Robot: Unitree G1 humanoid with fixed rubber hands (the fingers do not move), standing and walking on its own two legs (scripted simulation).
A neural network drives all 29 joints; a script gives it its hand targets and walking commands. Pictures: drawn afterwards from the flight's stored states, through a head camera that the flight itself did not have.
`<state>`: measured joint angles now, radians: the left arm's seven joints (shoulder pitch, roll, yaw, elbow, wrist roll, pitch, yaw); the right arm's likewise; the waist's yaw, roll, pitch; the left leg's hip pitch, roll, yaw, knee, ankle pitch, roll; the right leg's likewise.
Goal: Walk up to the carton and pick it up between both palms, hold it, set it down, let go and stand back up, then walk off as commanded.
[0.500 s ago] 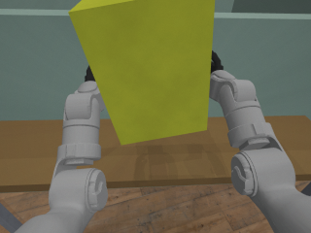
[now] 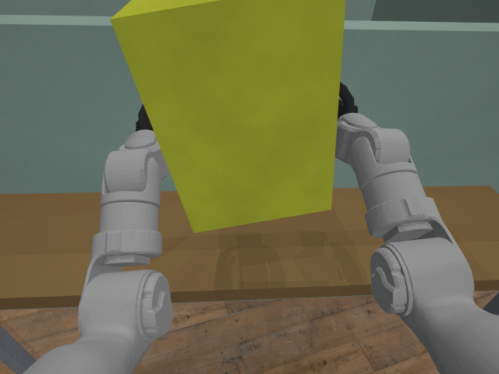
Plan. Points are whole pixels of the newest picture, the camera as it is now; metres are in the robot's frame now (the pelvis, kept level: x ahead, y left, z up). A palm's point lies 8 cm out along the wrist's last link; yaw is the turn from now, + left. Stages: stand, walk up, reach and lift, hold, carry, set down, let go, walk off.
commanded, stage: set down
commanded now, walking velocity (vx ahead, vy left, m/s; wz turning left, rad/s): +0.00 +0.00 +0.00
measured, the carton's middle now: (241, 96) +0.41 +0.04 +0.31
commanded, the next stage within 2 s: none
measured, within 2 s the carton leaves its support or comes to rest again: neither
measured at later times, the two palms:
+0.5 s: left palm (154, 146) +0.42 +0.18 +0.22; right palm (328, 145) +0.43 -0.11 +0.22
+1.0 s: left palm (169, 150) +0.44 +0.16 +0.19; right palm (331, 156) +0.45 -0.13 +0.18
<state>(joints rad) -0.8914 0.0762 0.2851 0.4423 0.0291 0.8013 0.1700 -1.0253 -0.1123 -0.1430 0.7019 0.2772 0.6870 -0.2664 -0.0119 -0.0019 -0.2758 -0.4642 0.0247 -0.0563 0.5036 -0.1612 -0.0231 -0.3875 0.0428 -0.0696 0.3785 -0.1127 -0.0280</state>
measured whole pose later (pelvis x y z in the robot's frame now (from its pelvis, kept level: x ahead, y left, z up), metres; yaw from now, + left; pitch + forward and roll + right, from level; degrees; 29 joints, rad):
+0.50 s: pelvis +0.00 +0.00 +0.00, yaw +0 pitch +5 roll -3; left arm -0.97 0.05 0.44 0.70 0.15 0.50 0.11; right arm -1.05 -0.05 -0.20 1.00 0.07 0.29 -0.17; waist -0.01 0.00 -0.17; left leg -0.42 0.03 -0.06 0.50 -0.17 -0.02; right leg -0.34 0.04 -0.07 0.37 -0.12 -0.03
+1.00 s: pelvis +0.03 +0.00 +0.00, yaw +0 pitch +6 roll -3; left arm -0.88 0.01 0.34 0.58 0.15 0.52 0.15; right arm -0.92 -0.08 -0.14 0.91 0.22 0.24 -0.16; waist -0.01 0.00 -0.14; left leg -0.39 0.04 -0.06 0.50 -0.21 -0.02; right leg -0.29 0.06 -0.07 0.32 -0.13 -0.03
